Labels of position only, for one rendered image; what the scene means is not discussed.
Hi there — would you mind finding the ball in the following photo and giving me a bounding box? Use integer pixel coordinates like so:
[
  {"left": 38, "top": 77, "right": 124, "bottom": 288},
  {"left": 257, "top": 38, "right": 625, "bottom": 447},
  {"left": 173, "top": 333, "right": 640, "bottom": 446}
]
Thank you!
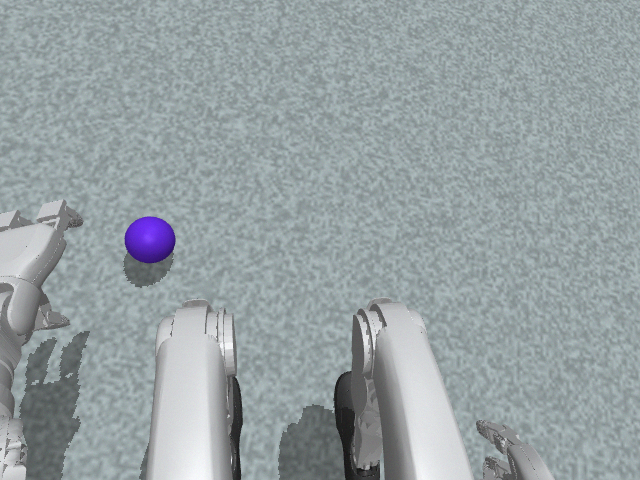
[{"left": 125, "top": 216, "right": 176, "bottom": 263}]

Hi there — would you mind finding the right robot foot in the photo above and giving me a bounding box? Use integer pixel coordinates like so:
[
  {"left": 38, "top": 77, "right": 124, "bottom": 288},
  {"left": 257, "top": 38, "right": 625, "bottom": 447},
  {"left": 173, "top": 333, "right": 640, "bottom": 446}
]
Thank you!
[{"left": 334, "top": 371, "right": 380, "bottom": 480}]

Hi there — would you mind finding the right robot hand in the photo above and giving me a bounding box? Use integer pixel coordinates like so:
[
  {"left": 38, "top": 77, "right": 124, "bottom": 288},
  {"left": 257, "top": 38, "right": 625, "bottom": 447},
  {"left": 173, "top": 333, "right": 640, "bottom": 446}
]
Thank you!
[{"left": 476, "top": 420, "right": 555, "bottom": 480}]

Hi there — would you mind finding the left robot hand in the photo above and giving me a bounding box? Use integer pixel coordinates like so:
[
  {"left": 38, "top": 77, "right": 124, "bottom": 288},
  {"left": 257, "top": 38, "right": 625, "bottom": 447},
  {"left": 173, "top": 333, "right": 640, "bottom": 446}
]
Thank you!
[{"left": 0, "top": 199, "right": 83, "bottom": 331}]

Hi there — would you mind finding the left robot arm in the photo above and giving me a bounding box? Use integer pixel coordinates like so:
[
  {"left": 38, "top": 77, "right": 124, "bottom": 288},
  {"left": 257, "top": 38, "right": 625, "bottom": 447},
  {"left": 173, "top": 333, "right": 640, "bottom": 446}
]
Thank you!
[{"left": 0, "top": 276, "right": 41, "bottom": 480}]

